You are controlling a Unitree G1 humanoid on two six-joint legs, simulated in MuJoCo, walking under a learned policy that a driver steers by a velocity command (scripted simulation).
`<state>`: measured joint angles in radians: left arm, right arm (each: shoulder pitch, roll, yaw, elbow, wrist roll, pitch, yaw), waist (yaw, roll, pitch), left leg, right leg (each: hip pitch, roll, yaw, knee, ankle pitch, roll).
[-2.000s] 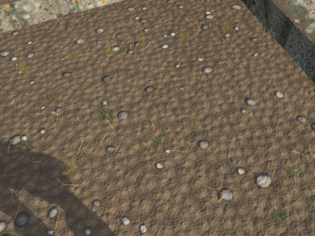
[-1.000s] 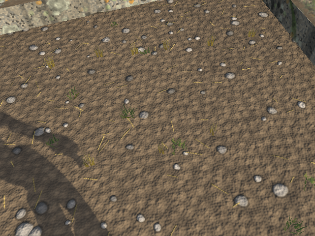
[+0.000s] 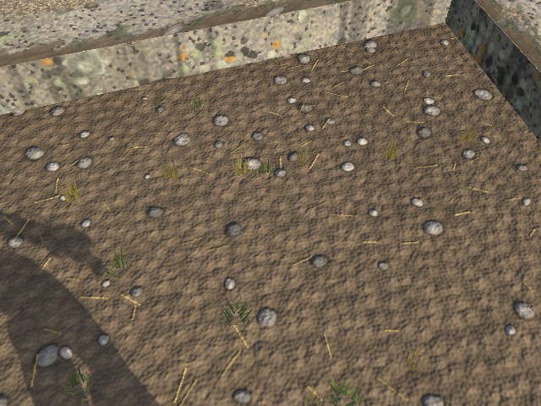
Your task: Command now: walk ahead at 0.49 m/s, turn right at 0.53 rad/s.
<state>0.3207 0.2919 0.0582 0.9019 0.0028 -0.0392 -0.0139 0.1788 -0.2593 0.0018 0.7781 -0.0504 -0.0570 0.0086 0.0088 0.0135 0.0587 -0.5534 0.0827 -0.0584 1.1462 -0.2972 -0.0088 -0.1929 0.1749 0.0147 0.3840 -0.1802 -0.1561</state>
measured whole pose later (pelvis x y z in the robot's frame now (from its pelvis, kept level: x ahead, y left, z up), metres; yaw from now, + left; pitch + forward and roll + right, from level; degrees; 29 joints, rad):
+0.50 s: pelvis +0.29 +0.05 +0.00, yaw -18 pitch +1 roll +1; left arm 0.26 0.33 0.06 0.80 0.03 -0.01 -0.04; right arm 0.26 -0.27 -0.02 0.77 -0.03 -0.08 -0.01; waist 0.01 -0.05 0.04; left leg -0.22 -0.02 0.10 0.40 -0.19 0.04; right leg -0.51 0.01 0.04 1.15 -0.31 -0.06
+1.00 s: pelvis +0.52 -0.08 +0.01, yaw -18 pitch +0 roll +0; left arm 0.25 0.23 0.03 0.84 0.02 -0.08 0.00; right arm 0.35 -0.26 -0.05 0.89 -0.02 -0.02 0.02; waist -0.02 0.04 0.03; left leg -0.48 0.06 -0.01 1.10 -0.30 0.05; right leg -0.18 0.02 -0.14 0.37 -0.20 -0.07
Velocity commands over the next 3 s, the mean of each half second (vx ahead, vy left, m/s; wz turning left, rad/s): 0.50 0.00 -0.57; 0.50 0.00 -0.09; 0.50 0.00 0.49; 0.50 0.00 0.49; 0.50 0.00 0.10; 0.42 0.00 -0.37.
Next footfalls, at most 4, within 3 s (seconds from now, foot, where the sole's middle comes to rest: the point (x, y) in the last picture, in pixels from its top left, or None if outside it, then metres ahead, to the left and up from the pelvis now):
0.30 left None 0.37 0.13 -0.77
0.82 right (353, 382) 0.53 -0.16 -0.77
1.34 left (303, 269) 0.85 -0.05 -0.77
1.86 right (348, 188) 1.16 -0.20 -0.77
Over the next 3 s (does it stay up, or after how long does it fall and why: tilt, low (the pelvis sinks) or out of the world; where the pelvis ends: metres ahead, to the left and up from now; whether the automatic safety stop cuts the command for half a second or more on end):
stays up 1.51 -0.01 -0.01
